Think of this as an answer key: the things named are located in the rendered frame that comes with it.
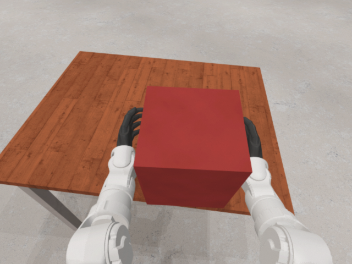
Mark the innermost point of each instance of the robot right hand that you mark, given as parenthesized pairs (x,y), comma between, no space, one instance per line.
(253,140)

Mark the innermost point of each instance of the robot left hand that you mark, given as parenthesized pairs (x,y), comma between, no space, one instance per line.
(126,132)

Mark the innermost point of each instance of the carton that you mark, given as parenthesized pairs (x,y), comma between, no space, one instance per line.
(192,148)

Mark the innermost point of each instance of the robot left forearm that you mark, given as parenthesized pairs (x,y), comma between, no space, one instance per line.
(116,197)

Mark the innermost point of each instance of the robot right forearm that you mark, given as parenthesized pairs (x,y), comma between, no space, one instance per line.
(264,205)

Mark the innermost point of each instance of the left robot upper arm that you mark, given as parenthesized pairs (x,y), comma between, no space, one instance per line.
(107,243)

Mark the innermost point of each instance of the table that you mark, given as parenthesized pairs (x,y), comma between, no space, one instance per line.
(66,143)

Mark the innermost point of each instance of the right robot upper arm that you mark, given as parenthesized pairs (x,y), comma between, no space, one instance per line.
(286,245)

